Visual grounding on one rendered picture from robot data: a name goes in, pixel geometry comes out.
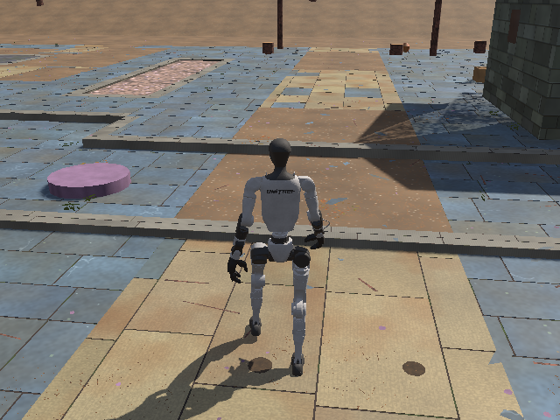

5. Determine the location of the humanoid robot torso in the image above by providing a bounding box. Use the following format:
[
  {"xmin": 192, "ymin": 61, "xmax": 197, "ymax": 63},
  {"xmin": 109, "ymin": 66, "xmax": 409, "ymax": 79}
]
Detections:
[{"xmin": 260, "ymin": 172, "xmax": 301, "ymax": 263}]

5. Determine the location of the robot right forearm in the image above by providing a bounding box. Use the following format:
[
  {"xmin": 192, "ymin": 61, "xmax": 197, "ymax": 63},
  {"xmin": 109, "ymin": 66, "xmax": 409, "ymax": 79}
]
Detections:
[{"xmin": 311, "ymin": 210, "xmax": 325, "ymax": 238}]

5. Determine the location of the left robot hand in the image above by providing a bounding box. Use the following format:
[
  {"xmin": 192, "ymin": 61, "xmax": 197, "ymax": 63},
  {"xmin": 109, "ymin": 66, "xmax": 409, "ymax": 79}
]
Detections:
[{"xmin": 227, "ymin": 257, "xmax": 248, "ymax": 284}]

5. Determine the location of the right robot upper arm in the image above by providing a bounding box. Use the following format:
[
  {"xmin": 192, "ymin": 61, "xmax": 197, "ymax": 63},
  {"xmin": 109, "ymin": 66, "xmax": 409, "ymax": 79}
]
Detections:
[{"xmin": 298, "ymin": 176, "xmax": 320, "ymax": 222}]

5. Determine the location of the left robot upper arm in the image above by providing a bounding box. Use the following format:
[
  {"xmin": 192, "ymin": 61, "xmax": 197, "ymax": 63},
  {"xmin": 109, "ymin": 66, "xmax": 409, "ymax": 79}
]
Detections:
[{"xmin": 241, "ymin": 177, "xmax": 262, "ymax": 227}]

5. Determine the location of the robot left forearm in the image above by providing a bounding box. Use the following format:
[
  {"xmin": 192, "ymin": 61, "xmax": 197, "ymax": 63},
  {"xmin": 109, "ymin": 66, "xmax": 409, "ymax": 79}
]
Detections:
[{"xmin": 230, "ymin": 213, "xmax": 249, "ymax": 260}]

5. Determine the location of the right robot hand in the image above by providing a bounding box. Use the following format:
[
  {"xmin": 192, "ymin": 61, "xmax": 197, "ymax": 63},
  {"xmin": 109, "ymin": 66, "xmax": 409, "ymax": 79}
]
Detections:
[{"xmin": 304, "ymin": 234, "xmax": 325, "ymax": 249}]

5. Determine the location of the robot left foot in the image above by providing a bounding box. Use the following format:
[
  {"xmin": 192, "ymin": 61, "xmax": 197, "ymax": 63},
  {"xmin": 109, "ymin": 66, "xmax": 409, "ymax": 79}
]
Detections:
[{"xmin": 249, "ymin": 316, "xmax": 262, "ymax": 336}]

